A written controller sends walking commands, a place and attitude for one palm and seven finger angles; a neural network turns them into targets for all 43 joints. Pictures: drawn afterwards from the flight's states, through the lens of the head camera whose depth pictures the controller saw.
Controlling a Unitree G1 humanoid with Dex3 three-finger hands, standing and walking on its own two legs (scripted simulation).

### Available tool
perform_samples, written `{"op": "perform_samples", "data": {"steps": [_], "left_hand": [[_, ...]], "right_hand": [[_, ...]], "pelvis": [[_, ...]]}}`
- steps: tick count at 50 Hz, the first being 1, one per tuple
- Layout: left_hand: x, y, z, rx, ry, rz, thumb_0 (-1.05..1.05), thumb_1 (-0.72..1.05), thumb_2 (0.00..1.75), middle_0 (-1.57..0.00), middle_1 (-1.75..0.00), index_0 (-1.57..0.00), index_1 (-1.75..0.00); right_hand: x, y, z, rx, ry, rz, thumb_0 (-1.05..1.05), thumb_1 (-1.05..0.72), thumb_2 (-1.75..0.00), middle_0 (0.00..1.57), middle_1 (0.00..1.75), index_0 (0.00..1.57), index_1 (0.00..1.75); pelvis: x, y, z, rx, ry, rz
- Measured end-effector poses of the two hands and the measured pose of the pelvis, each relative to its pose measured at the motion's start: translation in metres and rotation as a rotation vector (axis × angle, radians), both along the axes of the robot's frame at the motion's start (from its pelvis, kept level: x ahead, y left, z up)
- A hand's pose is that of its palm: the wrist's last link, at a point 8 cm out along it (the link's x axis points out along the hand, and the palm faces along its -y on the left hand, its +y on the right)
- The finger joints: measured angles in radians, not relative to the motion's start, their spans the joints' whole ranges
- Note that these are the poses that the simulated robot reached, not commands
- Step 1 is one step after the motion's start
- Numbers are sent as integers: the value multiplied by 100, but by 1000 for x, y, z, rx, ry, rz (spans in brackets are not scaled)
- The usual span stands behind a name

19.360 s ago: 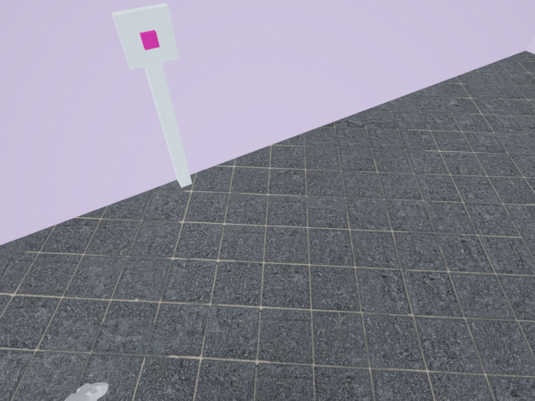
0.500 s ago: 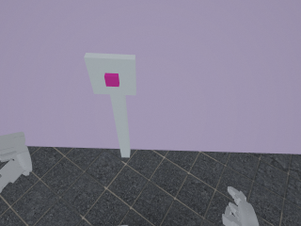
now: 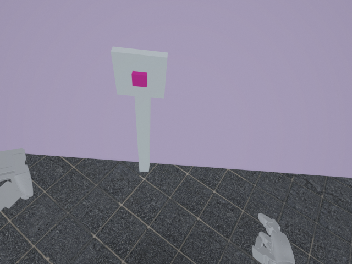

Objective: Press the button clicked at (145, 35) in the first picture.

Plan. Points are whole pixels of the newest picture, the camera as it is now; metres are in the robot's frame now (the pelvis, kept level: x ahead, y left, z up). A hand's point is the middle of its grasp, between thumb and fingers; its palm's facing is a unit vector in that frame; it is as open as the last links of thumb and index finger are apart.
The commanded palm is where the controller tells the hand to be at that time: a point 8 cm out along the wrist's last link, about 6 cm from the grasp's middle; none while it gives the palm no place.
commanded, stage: step back with the hand held close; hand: left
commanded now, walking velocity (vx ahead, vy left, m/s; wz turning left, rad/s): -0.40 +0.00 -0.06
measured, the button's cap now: (139, 78) +0.68 +0.17 -0.01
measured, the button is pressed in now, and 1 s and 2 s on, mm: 0 0 0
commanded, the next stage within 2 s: stop stepping back and stand still in 0.10 s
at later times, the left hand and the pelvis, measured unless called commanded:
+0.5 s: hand out of the picture +0.10 +0.24 +0.15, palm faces +0.34 -0.85 -0.40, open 3.1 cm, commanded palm +0.04 +0.27 +0.18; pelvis -0.11 +0.00 -0.01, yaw -4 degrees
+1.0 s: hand out of the picture +0.05 +0.23 +0.16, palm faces +0.34 -0.83 -0.44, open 3.1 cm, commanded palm none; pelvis -0.15 +0.00 +0.00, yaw -3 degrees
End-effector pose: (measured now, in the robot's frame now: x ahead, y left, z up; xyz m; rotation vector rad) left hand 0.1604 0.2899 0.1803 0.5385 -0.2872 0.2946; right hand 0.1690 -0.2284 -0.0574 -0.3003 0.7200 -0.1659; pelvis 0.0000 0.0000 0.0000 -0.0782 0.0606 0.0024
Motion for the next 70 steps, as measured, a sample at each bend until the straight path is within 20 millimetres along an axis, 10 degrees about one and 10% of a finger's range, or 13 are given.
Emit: {"op": "perform_samples", "data": {"steps": [15,25,37,50,52,56,62,70], "left_hand": [[-70,-41,6,4,15,-157,1,89,90,-130,-149,-131,-150],[-102,-8,-16,-76,16,-1,1,89,90,-131,-149,-131,-150],[-145,-21,-3,-30,7,-35,1,89,90,-131,-149,-131,-150],[-146,-20,-3,-35,28,3,1,89,90,-130,-149,-131,-150],[-139,-19,-29,-24,131,-19,1,90,90,-130,-149,-131,-150],[-129,-9,-149,-169,609,59,0,90,90,-126,-146,-127,-146],[-204,-46,-298,-395,1245,131,1,91,90,-111,-131,-112,-132],[-325,-56,-332,-523,1603,314,1,91,90,-84,-104,-84,-106]], "right_hand": [[-103,-10,-15,64,1,-28,1,-90,-90,20,30,21,30],[-183,-37,-18,-35,62,-165,2,-90,-90,20,30,20,30],[-188,-16,-20,51,-11,-98,2,-90,-90,20,30,20,30],[-173,5,-10,90,-74,-27,2,-90,-90,20,30,20,30],[-171,0,-21,112,-49,10,1,-90,-90,20,30,20,30],[-182,-19,-52,110,103,1,1,-90,-90,20,30,20,30],[-242,-43,-66,51,315,-97,1,-90,-90,20,30,20,30],[-333,-40,-72,43,652,-167,1,-90,-90,20,30,20,30]], "pelvis": [[-91,-11,-7,34,-5,-99],[-108,1,-7,63,-50,-65],[-138,0,-6,35,-66,-70],[-147,-2,0,64,-71,-56],[-150,-2,-3,51,-59,-47],[-156,1,-12,48,-70,-32],[-159,-3,-14,58,-91,-29],[-159,-12,-4,53,-86,-18]]}}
